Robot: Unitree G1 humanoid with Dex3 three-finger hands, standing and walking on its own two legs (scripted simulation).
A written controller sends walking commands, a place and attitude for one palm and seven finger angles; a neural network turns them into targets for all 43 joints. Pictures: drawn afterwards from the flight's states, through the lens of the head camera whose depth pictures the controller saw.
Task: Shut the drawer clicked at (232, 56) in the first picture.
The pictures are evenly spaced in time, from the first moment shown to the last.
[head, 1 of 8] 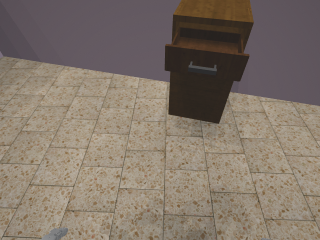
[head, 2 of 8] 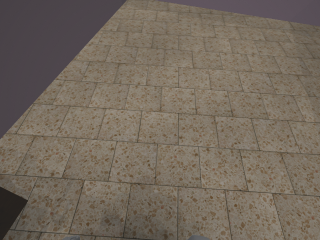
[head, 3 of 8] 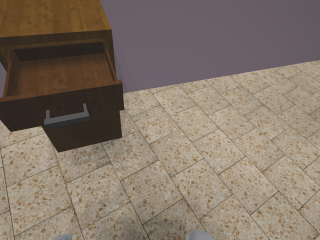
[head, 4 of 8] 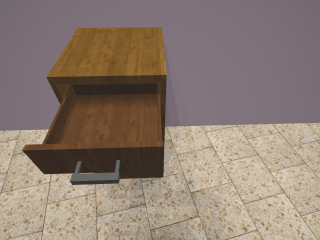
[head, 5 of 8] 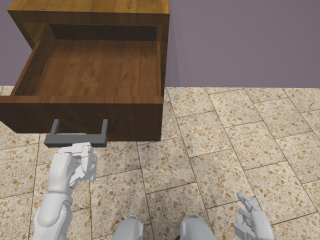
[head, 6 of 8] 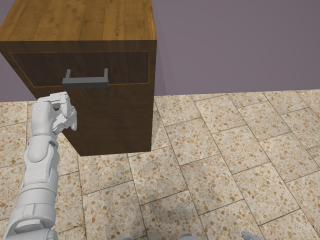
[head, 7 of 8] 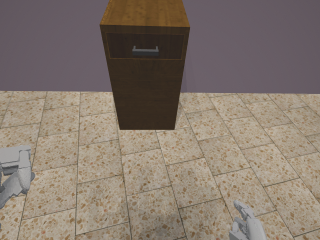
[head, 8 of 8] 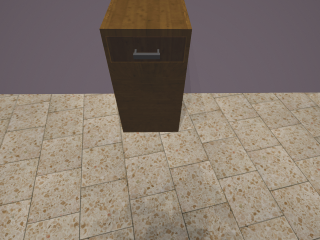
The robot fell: no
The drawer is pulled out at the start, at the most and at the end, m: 0.30 0.30 0.00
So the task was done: yes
